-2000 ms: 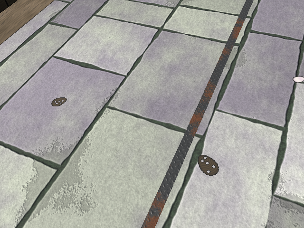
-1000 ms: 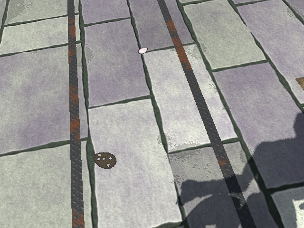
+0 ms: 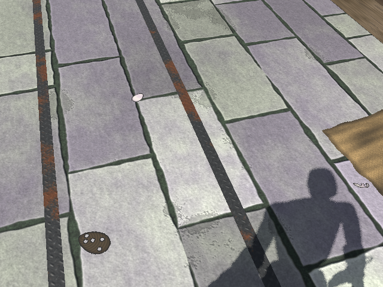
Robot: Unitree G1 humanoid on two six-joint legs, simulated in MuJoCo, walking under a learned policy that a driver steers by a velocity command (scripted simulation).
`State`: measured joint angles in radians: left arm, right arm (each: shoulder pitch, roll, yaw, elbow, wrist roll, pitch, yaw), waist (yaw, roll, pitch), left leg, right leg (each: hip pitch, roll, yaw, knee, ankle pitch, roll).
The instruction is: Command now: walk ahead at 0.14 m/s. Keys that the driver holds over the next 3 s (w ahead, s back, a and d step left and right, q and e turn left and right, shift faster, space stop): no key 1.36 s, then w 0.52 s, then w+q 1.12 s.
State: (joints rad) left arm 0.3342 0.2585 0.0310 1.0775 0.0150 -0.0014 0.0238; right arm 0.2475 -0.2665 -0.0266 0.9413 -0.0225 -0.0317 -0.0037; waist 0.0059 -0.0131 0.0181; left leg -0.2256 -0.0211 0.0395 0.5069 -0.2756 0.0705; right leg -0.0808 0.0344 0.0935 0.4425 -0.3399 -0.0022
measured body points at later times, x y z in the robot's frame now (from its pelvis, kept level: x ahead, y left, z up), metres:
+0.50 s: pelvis +0.08 +0.01 +0.01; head +0.09 +0.01 +0.46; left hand +0.12 +0.24 -0.15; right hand +0.07 -0.22 -0.15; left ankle +0.01 +0.08 -0.74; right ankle +0.08 -0.11 -0.74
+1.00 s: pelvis +0.08 +0.00 +0.01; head +0.09 +0.01 +0.46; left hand +0.07 +0.22 -0.16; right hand +0.05 -0.22 -0.15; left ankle +0.01 +0.08 -0.74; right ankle +0.08 -0.11 -0.74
